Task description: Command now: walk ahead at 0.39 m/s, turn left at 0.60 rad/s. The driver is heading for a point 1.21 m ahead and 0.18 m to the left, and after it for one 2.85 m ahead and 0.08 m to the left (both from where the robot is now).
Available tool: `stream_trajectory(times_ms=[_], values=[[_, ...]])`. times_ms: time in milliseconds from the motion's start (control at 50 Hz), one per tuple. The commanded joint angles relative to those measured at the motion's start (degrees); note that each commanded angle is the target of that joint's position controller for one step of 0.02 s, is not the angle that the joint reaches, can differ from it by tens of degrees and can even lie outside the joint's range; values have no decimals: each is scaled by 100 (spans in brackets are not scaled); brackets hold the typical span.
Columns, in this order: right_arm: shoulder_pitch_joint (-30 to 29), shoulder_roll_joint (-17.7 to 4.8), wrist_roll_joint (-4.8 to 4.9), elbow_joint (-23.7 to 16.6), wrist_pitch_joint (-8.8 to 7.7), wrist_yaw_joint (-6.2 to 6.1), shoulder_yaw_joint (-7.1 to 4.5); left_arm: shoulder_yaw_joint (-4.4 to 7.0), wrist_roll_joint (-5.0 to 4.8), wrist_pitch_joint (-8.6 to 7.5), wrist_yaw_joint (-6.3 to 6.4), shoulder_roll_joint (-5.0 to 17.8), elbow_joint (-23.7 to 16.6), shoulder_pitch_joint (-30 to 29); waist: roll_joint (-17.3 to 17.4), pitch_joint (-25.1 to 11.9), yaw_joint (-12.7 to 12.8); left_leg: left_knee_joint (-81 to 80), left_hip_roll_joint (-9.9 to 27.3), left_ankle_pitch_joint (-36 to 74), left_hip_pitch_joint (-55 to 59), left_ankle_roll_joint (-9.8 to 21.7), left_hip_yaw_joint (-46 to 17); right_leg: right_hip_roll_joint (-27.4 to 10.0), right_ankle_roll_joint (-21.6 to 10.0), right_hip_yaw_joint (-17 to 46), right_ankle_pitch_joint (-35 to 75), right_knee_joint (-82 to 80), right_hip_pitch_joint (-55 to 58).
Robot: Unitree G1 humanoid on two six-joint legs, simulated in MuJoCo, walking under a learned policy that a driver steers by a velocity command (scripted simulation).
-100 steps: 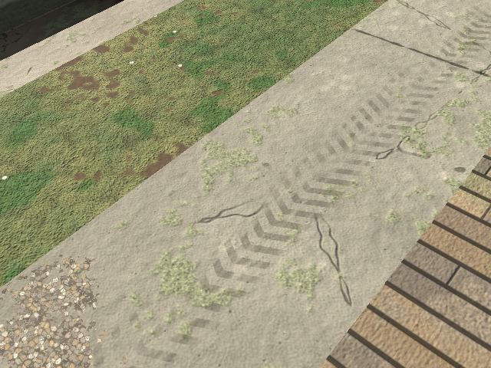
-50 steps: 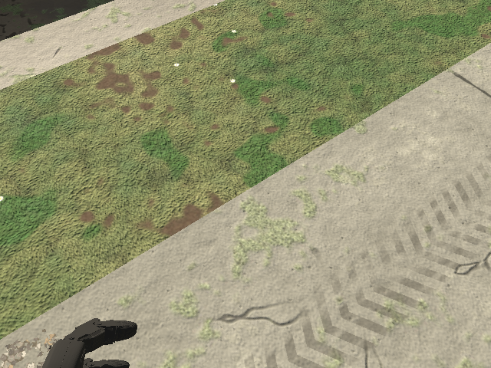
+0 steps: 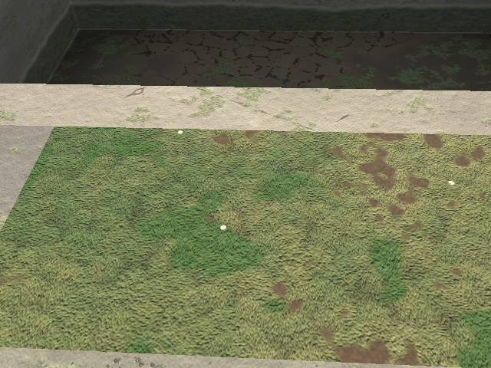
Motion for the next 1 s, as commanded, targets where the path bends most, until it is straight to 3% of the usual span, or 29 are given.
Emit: stream_trajectory(times_ms=[20,40,60,100,200,260,320,340,380,400,420,440,460,480,500,520,540,580,620,680,740,820,860,900,940,960,980,1000], values=[[-997,-595,-150,-842,-244,18,-66,346,104,-111,121,1238,-114,456,-624,931,210,1878,485,-114,-2765,-55,-73,-2460,-790,3252,-3201,-2234,1020],[-714,-642,-137,-678,-265,113,-95,267,22,-161,65,931,-142,207,-580,914,6,2040,528,235,-2594,-114,8,-2102,-683,2659,-2696,-2183,938],[-456,-638,-127,-514,-246,184,-94,232,-4,-204,15,785,-180,87,-660,811,-67,2281,549,480,-2423,-211,150,-1777,-575,1996,-2001,-2157,981],[-434,-572,-152,-446,-193,299,-68,206,-22,-278,-19,668,-122,231,-794,704,20,2737,699,822,-2328,-306,395,-1486,-549,1114,-995,-2138,989],[-1352,-335,-125,-743,-166,383,60,243,0,-371,-135,648,220,1035,-635,835,439,2251,900,1232,-2728,-378,653,-1464,-600,158,822,-1951,1514],[-1840,-210,-132,-921,-179,453,154,244,-17,-380,-135,667,330,1099,-756,874,527,1310,1014,1368,-2364,-343,1066,-1461,-575,-337,1726,-1831,1557],[-2242,-137,-138,-1105,-185,501,235,263,-25,-349,-89,769,503,1254,-815,942,596,415,1008,1063,-1832,-105,1539,-1571,-505,-671,2452,-1678,1681],[-2201,-145,-157,-1107,-184,480,241,266,-32,-322,-72,816,556,1269,-839,892,539,166,893,875,-1507,20,1693,-1577,-458,-833,3097,-1458,1725],[-1678,-279,-181,-986,-199,377,176,281,-49,-273,-36,1003,654,1318,-925,433,213,-84,423,426,-478,311,1975,-1609,-388,-1137,5563,-353,1823],[-931,-419,-192,-784,-244,315,102,280,-71,-241,-17,1081,672,1320,-894,-52,-147,-312,209,443,489,492,1934,-1617,-349,-1254,6028,672,1632],[91,-632,-232,-446,-286,226,-13,256,-80,-230,-8,1067,603,1214,-664,-650,-650,-655,245,647,1971,681,1612,-1505,-216,-1380,5270,2047,843],[589,-1267,-241,-382,-284,125,-185,118,-128,-248,-105,534,241,1339,482,-1421,-669,-970,1847,-797,3921,1223,-728,-1059,46,-1328,1745,4012,-1265],[580,-1607,-37,-519,-252,70,-258,134,-64,-298,-167,540,-108,980,1014,-1943,-598,-1787,3012,-98,4385,1729,-3513,-149,228,-546,-1433,5331,-2495],[643,-1476,6,-375,-219,12,-244,203,-45,-311,-181,820,-260,223,310,-1292,-797,-1835,2727,928,4099,1635,-2698,-409,171,93,-886,5478,-3044],[396,-1205,39,-253,-241,-43,-170,121,-99,-370,-193,633,-276,212,197,-552,-511,-1806,2571,1800,3273,1539,-1848,-666,123,63,-417,5045,-2985],[127,-930,38,-240,-277,-65,-84,109,-57,-377,-191,601,-179,323,-20,-98,-212,-1881,2223,2416,2467,1302,-1301,-842,119,60,-290,4459,-2613],[-122,-755,52,-252,-317,-82,-11,112,38,-296,-199,592,-117,507,0,80,48,-1969,1969,2790,1899,1189,-905,-918,163,73,-331,4154,-2227],[-304,-527,56,-258,-431,-58,94,94,133,-100,-263,498,85,918,120,22,290,-2187,1738,3143,1385,1150,-457,-915,231,-45,-304,3838,-1730],[-114,-534,72,-67,-537,-32,112,76,106,-28,-322,375,130,838,189,161,289,-2511,1661,3158,1192,1099,-170,-906,262,-182,116,3469,-1783],[175,-566,71,146,-606,-5,126,81,48,-16,-353,367,-42,74,208,529,61,-2803,1623,3178,1369,880,115,-955,228,-214,928,2792,-2322],[351,-540,48,285,-663,-13,166,58,-9,-49,-388,301,-143,-437,212,611,-113,-2863,1615,3427,1746,648,472,-804,108,-220,1574,2085,-2465],[631,-541,-14,521,-705,-110,208,11,-29,-91,-445,226,-315,-1067,118,849,-309,-2947,1848,3820,2329,518,824,-477,-113,-277,1793,1257,-2535],[657,-546,-38,628,-700,-175,234,-1,-6,-112,-467,214,-374,-1180,107,864,-284,-2790,1943,4461,2658,422,996,-303,-270,-428,1606,869,-2357],[564,-655,-70,686,-700,-242,240,26,12,-108,-429,270,-294,-886,256,587,-101,-2114,1979,6370,2916,264,1205,73,-485,-722,1061,700,-1711],[497,-842,-141,720,-638,-303,201,122,25,-132,-365,488,5,148,429,-16,355,-530,1996,7659,3062,146,1339,429,-731,-815,505,527,-704],[359,-925,-106,667,-611,-310,189,199,82,-185,-324,631,258,1016,333,-440,800,761,1892,6942,2464,106,1510,380,-929,-580,748,73,489],[323,-732,-76,433,-657,-305,265,360,144,-175,-240,1153,384,1821,-304,-1078,1080,2741,1506,4517,1244,46,1767,-853,-1373,968,625,55,1875],[666,-368,58,243,-709,-181,296,474,15,-110,-228,1508,341,1505,-1821,-1553,495,4787,136,-737,-1217,-291,1307,-2160,-2398,4242,1225,-568,3398]])
Keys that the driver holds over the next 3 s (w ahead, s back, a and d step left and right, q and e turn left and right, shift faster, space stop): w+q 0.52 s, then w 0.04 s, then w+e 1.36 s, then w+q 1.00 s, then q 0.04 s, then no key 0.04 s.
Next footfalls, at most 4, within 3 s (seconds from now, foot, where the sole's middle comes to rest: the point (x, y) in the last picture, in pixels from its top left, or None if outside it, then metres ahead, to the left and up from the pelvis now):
0.42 left None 0.29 0.16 -0.77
0.96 right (212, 329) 0.65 0.14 -0.77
1.46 left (150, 253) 0.92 0.35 -0.77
1.98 right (237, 202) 1.13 0.07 -0.77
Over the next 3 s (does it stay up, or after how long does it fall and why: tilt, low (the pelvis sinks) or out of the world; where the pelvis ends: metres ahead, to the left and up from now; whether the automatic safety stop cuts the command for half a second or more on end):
stays up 1.47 0.09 -0.01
